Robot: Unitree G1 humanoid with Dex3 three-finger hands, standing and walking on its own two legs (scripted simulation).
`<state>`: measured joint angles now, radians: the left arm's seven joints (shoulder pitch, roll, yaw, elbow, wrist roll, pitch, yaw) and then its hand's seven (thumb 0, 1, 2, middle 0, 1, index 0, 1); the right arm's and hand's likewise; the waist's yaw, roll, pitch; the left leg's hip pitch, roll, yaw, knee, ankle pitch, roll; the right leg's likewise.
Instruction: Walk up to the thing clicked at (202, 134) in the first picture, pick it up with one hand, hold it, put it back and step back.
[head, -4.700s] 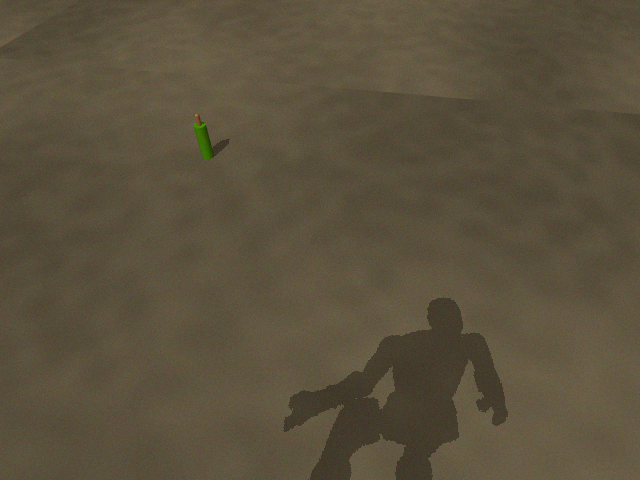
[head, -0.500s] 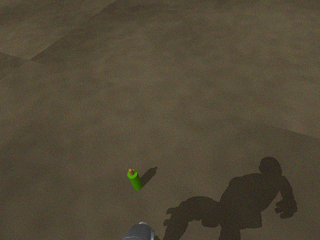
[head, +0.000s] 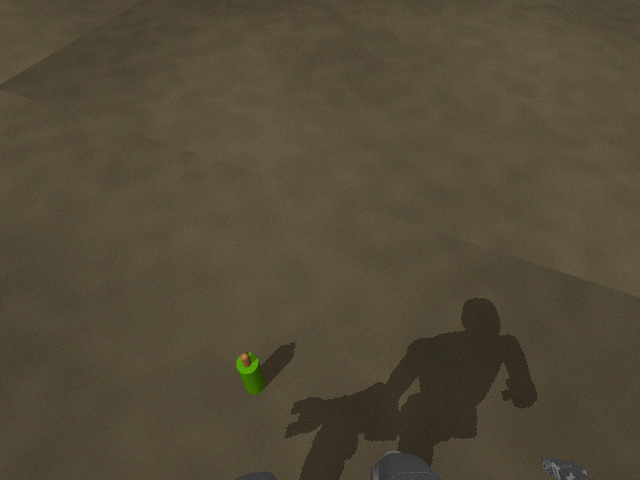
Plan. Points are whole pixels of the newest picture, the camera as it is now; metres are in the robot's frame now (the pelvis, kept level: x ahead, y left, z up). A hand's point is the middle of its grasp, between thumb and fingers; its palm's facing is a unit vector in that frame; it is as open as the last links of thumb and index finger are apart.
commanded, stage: walk up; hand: left
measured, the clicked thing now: (250, 371) +0.46 +0.20 -0.64
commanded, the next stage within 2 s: stand in 1.52 s
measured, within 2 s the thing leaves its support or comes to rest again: neither
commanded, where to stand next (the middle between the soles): +0.11 -0.02 m, yaw -1 degrees
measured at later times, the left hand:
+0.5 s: hand out of the picture +0.12 +0.23 -0.14, palm faces -0.06 -0.95 -0.32, open 7.4 cm
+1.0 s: hand out of the picture +0.10 +0.24 -0.14, palm faces -0.04 -0.94 -0.34, open 7.4 cm
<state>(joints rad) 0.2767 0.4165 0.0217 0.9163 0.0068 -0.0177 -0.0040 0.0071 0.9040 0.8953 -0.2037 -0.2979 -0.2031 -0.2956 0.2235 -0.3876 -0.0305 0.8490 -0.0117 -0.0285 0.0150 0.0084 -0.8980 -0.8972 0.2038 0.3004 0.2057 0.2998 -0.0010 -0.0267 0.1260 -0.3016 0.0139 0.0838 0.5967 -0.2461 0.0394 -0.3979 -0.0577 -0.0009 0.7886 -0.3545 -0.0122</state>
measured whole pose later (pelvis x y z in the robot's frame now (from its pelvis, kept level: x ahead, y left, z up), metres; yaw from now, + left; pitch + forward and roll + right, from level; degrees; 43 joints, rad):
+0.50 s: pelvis +0.01 -0.01 +0.01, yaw -1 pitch -3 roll +0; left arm 0.10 0.35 -0.01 1.06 0.00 -0.02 -0.02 0.01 0.90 0.90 -0.20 -0.30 -0.20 -0.30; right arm 0.13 -0.37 0.01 1.11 -0.01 -0.02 0.02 0.01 -0.90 -0.90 0.20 0.30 0.20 0.30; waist -0.01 -0.01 0.06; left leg -0.20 0.02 0.07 0.43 -0.18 0.01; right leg -0.20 -0.02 -0.01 0.43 -0.18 0.01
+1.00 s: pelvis +0.03 -0.01 +0.02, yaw -1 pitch -3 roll +0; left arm 0.10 0.35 -0.01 1.17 0.01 -0.01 -0.02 0.01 0.90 0.90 -0.20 -0.30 -0.20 -0.30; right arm 0.06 -0.35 0.00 1.16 -0.01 -0.02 0.01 0.01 -0.90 -0.90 0.20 0.30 0.20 0.30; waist 0.01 0.01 0.05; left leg -0.12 0.02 0.08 0.32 -0.16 0.01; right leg -0.13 -0.02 -0.01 0.32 -0.15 0.02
